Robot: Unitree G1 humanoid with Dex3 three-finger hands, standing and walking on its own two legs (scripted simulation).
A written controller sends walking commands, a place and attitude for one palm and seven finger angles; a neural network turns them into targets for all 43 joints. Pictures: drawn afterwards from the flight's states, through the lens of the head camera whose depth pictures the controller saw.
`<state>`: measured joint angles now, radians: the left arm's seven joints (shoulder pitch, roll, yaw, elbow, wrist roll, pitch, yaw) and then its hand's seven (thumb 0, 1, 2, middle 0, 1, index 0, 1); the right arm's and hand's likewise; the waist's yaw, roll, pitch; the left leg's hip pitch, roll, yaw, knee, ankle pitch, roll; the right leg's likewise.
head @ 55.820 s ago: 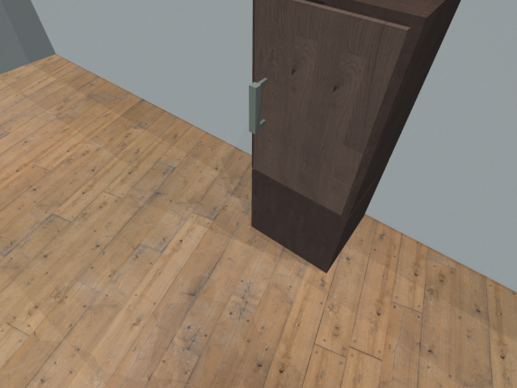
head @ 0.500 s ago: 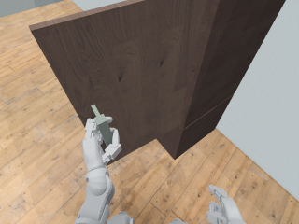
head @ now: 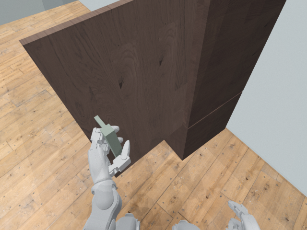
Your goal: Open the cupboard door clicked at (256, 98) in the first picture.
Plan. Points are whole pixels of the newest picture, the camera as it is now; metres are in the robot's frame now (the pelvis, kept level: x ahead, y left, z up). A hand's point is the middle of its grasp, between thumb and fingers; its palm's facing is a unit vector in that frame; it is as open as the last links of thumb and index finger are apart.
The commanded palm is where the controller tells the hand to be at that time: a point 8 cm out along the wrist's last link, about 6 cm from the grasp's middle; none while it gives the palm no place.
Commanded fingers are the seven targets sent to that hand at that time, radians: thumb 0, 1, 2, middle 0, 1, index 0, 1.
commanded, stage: open thumb and fingers to let go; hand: left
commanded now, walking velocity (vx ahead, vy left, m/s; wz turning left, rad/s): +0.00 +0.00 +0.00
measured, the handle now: (110, 140) +0.34 +0.13 +0.04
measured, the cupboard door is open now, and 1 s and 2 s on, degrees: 95 94 95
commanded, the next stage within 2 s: slide the hand sideways off the handle in 0.58 s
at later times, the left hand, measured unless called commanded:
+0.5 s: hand (121, 153) +0.30 +0.09 +0.04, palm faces +0.28 -0.96 +0.00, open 14.7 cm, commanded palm +0.27 +0.14 +0.04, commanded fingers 0.00 -0.50 0.30 -0.17 -0.40 -0.17 -0.40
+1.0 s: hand (115, 164) +0.27 +0.10 +0.04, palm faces -0.16 -0.99 +0.03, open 16.3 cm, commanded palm +0.25 +0.15 +0.04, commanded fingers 0.00 -0.50 0.30 -0.15 -0.30 -0.15 -0.30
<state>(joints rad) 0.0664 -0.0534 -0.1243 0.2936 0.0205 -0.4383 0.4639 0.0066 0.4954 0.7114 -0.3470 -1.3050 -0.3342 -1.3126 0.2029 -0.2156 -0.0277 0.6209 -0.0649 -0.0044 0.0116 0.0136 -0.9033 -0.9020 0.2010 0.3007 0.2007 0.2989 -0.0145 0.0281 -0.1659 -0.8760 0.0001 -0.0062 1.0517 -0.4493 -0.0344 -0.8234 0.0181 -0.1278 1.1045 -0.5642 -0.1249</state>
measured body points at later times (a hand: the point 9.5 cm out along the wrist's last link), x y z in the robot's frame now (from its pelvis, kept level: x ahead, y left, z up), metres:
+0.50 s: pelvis -0.01 +0.04 +0.00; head +0.05 +0.02 +0.44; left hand +0.28 +0.14 +0.04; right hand +0.15 -0.19 -0.11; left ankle +0.03 +0.15 -0.66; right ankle -0.01 -0.03 -0.66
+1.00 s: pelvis -0.01 +0.06 +0.00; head +0.04 +0.05 +0.44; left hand +0.28 +0.16 +0.04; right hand +0.14 -0.18 -0.10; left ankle +0.03 +0.15 -0.66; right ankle -0.01 -0.03 -0.66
